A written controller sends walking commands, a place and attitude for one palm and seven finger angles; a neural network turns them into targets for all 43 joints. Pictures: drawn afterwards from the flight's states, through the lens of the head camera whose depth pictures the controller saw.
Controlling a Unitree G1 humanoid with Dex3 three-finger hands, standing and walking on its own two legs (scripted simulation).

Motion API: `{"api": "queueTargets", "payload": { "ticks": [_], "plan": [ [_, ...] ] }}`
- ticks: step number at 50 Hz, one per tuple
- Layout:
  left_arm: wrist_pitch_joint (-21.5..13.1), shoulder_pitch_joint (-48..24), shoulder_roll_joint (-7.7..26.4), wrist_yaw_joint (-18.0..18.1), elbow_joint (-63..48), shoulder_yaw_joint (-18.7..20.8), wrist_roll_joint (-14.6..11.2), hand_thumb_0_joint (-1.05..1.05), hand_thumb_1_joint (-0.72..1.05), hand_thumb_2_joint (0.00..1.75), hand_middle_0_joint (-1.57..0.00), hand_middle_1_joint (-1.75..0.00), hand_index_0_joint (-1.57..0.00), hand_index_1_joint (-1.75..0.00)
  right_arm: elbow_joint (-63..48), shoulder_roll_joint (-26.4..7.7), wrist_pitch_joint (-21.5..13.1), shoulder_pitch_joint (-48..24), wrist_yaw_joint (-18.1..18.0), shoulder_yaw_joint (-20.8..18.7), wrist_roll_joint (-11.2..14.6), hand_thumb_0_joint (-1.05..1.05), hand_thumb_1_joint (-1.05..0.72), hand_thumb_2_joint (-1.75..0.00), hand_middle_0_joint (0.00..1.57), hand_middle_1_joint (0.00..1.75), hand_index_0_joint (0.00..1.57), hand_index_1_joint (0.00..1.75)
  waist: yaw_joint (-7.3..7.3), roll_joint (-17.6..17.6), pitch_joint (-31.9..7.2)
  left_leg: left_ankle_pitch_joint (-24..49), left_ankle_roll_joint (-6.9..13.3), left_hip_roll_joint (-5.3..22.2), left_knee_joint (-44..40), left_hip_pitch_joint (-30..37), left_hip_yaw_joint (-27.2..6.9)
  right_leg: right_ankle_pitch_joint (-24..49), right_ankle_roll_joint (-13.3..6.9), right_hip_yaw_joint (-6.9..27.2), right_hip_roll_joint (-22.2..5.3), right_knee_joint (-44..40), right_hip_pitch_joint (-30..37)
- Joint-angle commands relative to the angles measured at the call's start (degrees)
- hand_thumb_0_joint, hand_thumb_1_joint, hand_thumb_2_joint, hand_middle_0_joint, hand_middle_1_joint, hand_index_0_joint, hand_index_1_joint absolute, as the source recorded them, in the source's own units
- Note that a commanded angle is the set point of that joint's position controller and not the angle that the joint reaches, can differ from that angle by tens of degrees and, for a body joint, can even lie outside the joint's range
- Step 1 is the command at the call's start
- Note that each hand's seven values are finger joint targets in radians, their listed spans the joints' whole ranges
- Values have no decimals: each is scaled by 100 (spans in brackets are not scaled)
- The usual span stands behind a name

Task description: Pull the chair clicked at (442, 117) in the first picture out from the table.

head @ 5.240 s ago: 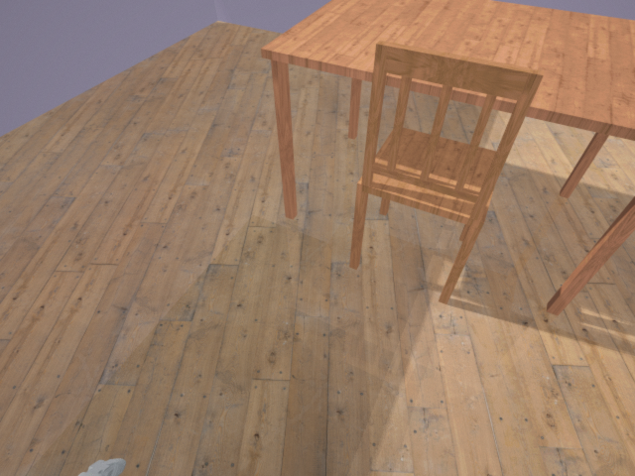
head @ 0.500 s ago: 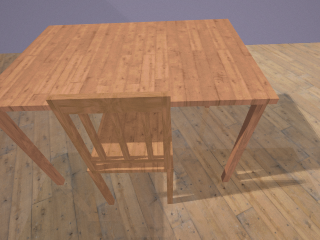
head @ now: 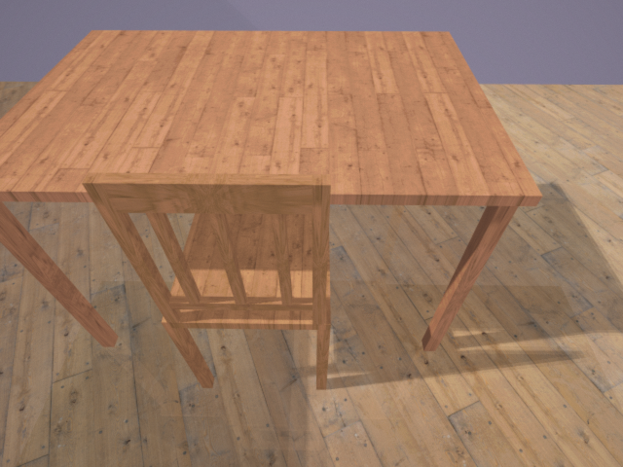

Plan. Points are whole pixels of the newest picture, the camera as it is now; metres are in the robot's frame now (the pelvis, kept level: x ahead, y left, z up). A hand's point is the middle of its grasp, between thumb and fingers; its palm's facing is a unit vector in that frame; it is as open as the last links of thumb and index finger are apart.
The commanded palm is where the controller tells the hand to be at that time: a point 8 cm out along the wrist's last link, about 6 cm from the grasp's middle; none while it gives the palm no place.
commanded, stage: raise the hand toward the chair's back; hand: left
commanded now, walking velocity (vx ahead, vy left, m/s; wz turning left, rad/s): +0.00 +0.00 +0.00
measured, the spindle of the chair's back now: (230, 261) +0.48 +0.19 -0.10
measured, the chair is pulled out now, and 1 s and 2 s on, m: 0.00 0.00 0.00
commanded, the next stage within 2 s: none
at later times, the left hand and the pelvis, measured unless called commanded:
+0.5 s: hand out of the picture +0.11 +0.18 -0.08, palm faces +0.11 -0.99 -0.01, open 9.9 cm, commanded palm +0.11 +0.24 -0.06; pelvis -0.07 +0.01 -0.10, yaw +2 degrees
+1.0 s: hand (152, 452) +0.15 +0.21 -0.05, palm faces +0.05 -1.00 -0.05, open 14.2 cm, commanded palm +0.12 +0.27 -0.05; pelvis -0.07 +0.03 -0.10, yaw +2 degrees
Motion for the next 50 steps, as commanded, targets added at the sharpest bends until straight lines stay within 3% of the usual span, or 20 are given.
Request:
{"api": "queueTargets", "payload": {
  "ticks": [1, 2, 3, 4, 5, 7, 8, 9, 11, 13, 15, 19, 21, 24, 27, 31, 35, 38, 43, 50],
  "plan": [
    [-1479, -3473, 1761, 93, -8752, 280, -1224, 0, 88, 89, -20, -30, -20, -30, -2565, -1599, -1008, -27, -267, -232, 321, 0, -90, -90, 20, 30, 20, 30, -564, 654, -2357, 1797, 395, -157, 204, 629, -46, 4257, 204, 796, -817, 191, 407],
    [-1191, -1064, 1449, 392, -7120, 503, -667, 0, 85, 88, -20, -29, -20, -29, -2225, -1100, -1437, -387, -453, -209, 153, 0, -90, -90, 20, 30, 20, 30, 14, 1732, -2508, 2769, 429, -30, 86, 1041, 11, 2732, 54, 478, -372, 433, 229],
    [-363, 457, 461, 606, -6244, -43, -786, 0, 83, 87, -19, -29, -19, -29, -2323, -901, -1587, -317, -372, -304, 337, 0, -90, -90, 20, 30, 20, 30, -107, 1557, -1599, 2999, 317, 75, 277, 502, -184, 1666, 126, 74, -343, 376, -442],
    [-319, 323, -254, 459, -6146, -453, -956, 0, 81, 86, -19, -29, -19, -29, -2190, -1003, -1617, -197, -377, -276, 369, 0, -90, -90, 20, 30, 20, 30, -268, 466, -764, 2772, 333, 95, 544, 45, -185, 1955, 216, -131, -314, 354, -813],
    [-597, -81, -48, 356, -6412, -340, -1023, 0, 78, 85, -19, -28, -19, -28, -2509, -1195, -1723, -326, -353, -354, 314, 0, -90, -90, 20, 30, 20, 30, -428, -278, -257, 2099, 390, 1, 821, -420, -306, 1939, 295, -163, -299, 440, -1345],
    [-1257, 82, -82, 56, -5862, -116, -994, 0, 74, 83, -18, -27, -18, -27, -2759, -1282, -1818, -217, -299, -452, 89, 0, -90, -90, 20, 30, 20, 30, -522, -1284, -402, 1045, 358, -132, 1431, -1317, -348, 1179, 406, -286, -281, 884, -2260],
    [-1597, 501, -140, -156, -5358, 26, -984, 0, 71, 82, -18, -27, -18, -27, -2928, -1248, -1857, -298, -219, -491, 84, 0, -90, -90, 20, 30, 20, 30, -310, -1216, -392, 782, 286, -203, 1705, -1788, -328, 943, 377, -251, -300, 1173, -2460],
    [-2007, 979, -258, -417, -5159, 102, -1053, 0, 69, 81, -18, -27, -18, -27, -3115, -1209, -1878, -402, -140, -520, 27, 0, -90, -90, 20, 30, 20, 30, -59, -1601, -759, 576, 210, -234, 1971, -2276, -307, 738, 362, -240, -285, 1542, -2553],
    [-2883, 1659, -149, -1061, -5143, 440, -1281, 0, 64, 79, -17, -26, -17, -26, -3448, -1171, -1878, -666, 40, -587, 14, 0, -90, -90, 20, 30, 20, 30, 292, -1541, -1189, 321, 109, -289, 2488, -3151, -215, 812, 311, -34, -300, 2180, -2589],
    [-3607, 1704, 297, -1738, -5083, 862, -1352, 0, 60, 77, -17, -25, -17, -25, -3698, -1159, -1792, -759, 225, -641, 66, 0, -90, -90, 20, 30, 20, 30, 429, -630, -1451, 262, 32, -363, 3049, -3697, -113, 1043, 200, 285, -392, 2743, -2690],
    [-3529, 1449, 641, -1843, -5545, 1074, -1309, 0, 55, 75, -16, -25, -16, -25, -4228, -1187, -1599, -998, 258, -655, 115, 0, -90, -90, 20, 30, 20, 30, 502, -291, -1782, -51, 130, -425, 3272, -4034, 101, 293, 143, 401, -395, 2883, -2794],
    [-2886, 118, 738, -1381, -7158, 835, -1326, 0, 46, 71, -16, -23, -16, -23, -4894, -1150, -1288, -1042, 109, -553, 199, 0, -90, -90, 20, 30, 20, 30, 208, -77, -1856, -927, 272, -362, 3450, -4239, -24, -1342, 173, 628, -323, 2664, -3406],
    [-2958, -122, 745, -1068, -7900, 838, -1296, 0, 41, 69, -15, -22, -15, -22, -4866, -1052, -1251, -717, 35, -512, 175, 0, -90, -90, 20, 30, 20, 30, 58, 341, -2023, -817, 317, -254, 3539, -3993, -160, -1198, 157, 571, -262, 2704, -3519],
    [-3244, -654, 718, -970, -8645, 527, -1173, 0, 34, 66, -14, -21, -14, -21, -4756, -1054, -1310, -547, -73, -415, 87, 0, -90, -90, 20, 30, 20, 30, -223, 409, -2317, -620, 358, -134, 3706, -3807, -355, -849, 152, 338, -156, 2995, -3874],
    [-3170, -463, 560, -1253, -7974, 201, -1182, 0, 27, 63, -14, -20, -14, -20, -4525, -1130, -1447, -488, -110, -310, 86, 0, -90, -90, 20, 30, 20, 30, -409, 314, -1907, -819, 335, -106, 3753, -4005, -513, -991, 166, 158, -113, 3015, -4239],
    [-2472, -12, 805, -1667, -7276, 526, -1388, 0, 18, 59, -13, -19, -13, -19, -4513, -1175, -1480, -534, -181, -270, 186, 0, -90, -90, 20, 30, 20, 30, -198, -46, -2084, -1044, 333, -160, 3660, -4295, -512, -1416, 202, 253, -146, 2789, -3838],
    [-1983, 172, 1027, -1511, -7619, 1065, -1540, 0, 8, 55, -12, -17, -12, -17, -4596, -1076, -1397, -640, -192, -277, 221, 0, -90, -90, 20, 30, 20, 30, 107, 65, -2444, -763, 302, -188, 3378, -4077, -478, -1243, 198, 142, -177, 2739, -3359],
    [-2095, 277, 1043, -1184, -7731, 1203, -1490, 0, 1, 52, -11, -16, -11, -16, -4505, -1029, -1404, -667, -182, -283, 154, 0, -90, -90, 20, 30, 20, 30, 138, 36, -2366, -522, 289, -152, 3296, -3920, -522, -927, 180, -75, -130, 2900, -3482],
    [-2555, 192, 870, -1071, -7552, 906, -1354, 0, -10, 47, -10, -14, -10, -14, -4415, -1103, -1467, -553, -138, -307, 117, 0, -90, -90, 20, 30, 20, 30, -64, -52, -1913, -772, 288, -132, 3272, -4034, -530, -1140, 176, -133, -131, 2922, -3884],
    [-2624, 267, 1045, -1260, -7688, 1078, -1460, 0, -27, 40, -8, -12, -8, -12, -4439, -1188, -1464, -379, -151, -367, 156, 0, -90, -90, 20, 30, 20, 30, -45, 246, -2287, -375, 277, -141, 3204, -3699, -494, -642, 165, -146, -134, 2939, -3620]
  ]
}}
